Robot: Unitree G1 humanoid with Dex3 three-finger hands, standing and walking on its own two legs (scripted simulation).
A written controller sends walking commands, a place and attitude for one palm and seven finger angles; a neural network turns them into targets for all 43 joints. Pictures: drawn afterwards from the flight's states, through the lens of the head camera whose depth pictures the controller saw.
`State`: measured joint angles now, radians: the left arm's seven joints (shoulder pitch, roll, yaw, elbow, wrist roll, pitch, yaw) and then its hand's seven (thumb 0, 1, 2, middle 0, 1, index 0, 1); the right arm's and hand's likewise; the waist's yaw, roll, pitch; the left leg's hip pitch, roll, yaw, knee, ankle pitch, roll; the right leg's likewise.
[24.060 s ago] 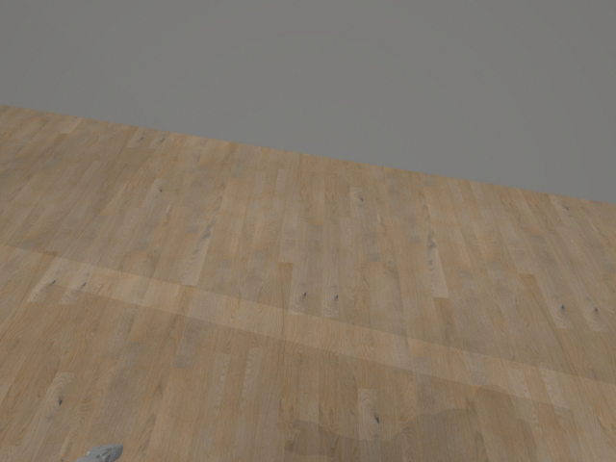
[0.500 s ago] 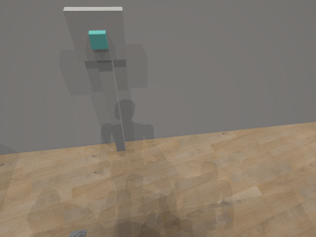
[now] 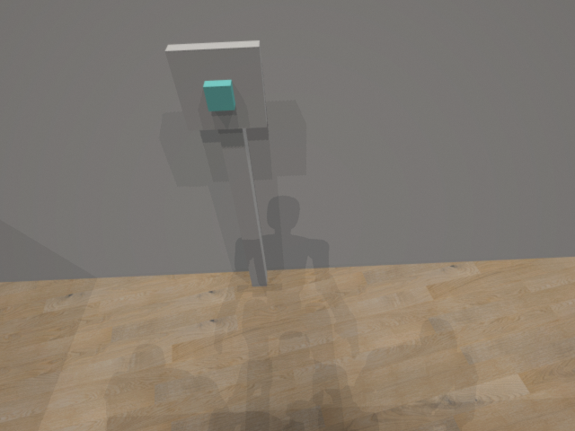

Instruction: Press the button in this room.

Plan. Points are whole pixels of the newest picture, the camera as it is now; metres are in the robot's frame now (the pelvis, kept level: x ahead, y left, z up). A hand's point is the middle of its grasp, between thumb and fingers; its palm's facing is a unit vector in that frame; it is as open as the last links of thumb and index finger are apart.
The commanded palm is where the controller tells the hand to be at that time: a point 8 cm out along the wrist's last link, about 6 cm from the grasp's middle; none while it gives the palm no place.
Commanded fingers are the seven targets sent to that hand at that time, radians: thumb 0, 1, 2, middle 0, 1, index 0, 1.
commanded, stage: take the last steps up to it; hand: left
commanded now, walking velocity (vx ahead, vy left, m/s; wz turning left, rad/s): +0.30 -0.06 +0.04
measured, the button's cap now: (220, 94) +0.73 +0.19 +0.10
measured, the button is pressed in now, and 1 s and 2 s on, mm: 0 0 0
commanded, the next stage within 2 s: come to a stop and stand still in 0.60 s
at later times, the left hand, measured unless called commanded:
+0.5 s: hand out of the picture +0.04 +0.19 -0.17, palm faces +0.08 -0.99 -0.12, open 7.3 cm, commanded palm none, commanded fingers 0.00 0.90 0.90 -0.20 -0.30 -0.20 -0.30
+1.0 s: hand (222, 314) +0.36 +0.16 -0.16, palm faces +0.00 -0.97 -0.22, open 7.3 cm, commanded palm none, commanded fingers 0.00 0.90 0.90 -0.20 -0.30 -0.20 -0.30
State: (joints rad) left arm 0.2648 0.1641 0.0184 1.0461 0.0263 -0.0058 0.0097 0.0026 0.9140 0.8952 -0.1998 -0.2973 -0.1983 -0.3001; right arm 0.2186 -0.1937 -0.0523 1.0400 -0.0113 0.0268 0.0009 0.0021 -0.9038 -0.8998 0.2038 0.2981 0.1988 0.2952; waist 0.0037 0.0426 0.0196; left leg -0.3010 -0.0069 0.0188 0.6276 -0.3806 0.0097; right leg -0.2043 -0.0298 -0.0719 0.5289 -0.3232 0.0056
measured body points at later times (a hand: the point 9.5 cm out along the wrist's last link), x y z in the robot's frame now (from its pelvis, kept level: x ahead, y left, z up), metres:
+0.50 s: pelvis +0.13 +0.04 +0.00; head +0.16 +0.06 +0.45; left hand +0.04 +0.24 -0.16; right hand +0.20 -0.19 -0.14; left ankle +0.13 +0.13 -0.73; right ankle +0.02 -0.09 -0.66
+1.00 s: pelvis +0.24 -0.01 +0.00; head +0.29 -0.03 +0.44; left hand +0.35 +0.21 -0.14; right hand +0.24 -0.24 -0.17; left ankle +0.18 +0.12 -0.67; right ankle +0.32 -0.13 -0.73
